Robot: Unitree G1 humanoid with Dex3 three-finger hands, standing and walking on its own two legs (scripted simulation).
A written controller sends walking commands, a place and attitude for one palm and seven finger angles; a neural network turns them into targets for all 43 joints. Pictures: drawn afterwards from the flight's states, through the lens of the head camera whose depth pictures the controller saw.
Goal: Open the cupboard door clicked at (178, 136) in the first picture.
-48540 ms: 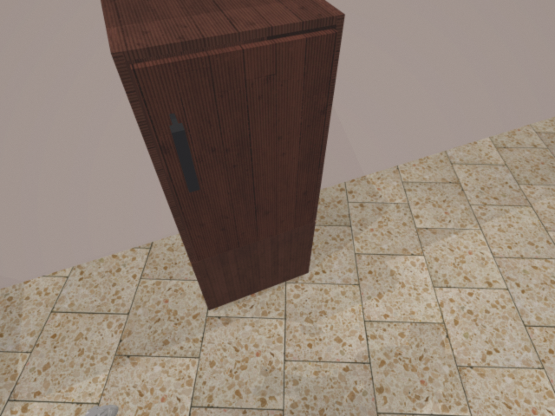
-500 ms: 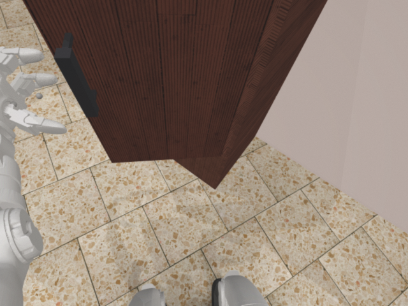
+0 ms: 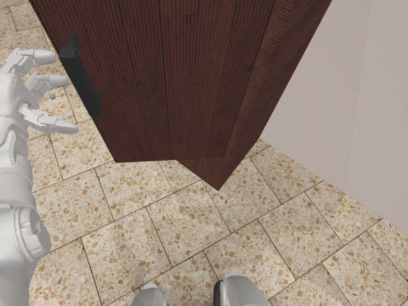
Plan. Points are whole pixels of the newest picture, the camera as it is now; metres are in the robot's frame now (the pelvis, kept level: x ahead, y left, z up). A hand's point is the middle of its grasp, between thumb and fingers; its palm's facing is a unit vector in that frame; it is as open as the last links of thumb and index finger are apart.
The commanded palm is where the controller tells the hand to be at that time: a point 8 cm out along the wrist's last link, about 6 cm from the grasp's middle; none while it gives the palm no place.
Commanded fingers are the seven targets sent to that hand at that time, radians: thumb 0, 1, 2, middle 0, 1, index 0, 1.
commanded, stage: slide the fingers in behind the handle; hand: left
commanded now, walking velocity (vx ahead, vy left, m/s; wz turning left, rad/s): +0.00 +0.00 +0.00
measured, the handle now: (85, 78) +0.53 +0.20 +0.08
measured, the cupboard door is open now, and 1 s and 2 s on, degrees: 43 42 41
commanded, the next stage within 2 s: close the thumb around the handle in 1.60 s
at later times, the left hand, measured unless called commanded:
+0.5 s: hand (68, 97) +0.48 +0.22 +0.09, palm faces +0.02 -1.00 +0.00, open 14.0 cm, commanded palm +0.46 +0.27 +0.09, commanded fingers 0.00 -0.50 0.30 -0.30 -1.20 -0.30 -1.20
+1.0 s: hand (90, 96) +0.49 +0.19 +0.08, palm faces +0.01 -1.00 -0.02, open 13.9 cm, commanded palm +0.46 +0.23 +0.09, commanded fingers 0.00 -0.50 0.30 -0.30 -1.20 -0.30 -1.20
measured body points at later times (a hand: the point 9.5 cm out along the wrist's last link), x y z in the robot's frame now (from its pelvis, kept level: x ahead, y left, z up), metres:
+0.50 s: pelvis +0.00 +0.00 +0.00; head +0.11 +0.02 +0.44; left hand +0.47 +0.28 +0.09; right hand +0.02 -0.27 -0.11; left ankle -0.02 +0.11 -0.69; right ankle +0.04 -0.13 -0.69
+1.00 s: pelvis +0.00 +0.00 +0.00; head +0.11 +0.01 +0.43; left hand +0.48 +0.24 +0.09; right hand +0.02 -0.26 -0.12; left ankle -0.02 +0.11 -0.69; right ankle +0.04 -0.13 -0.69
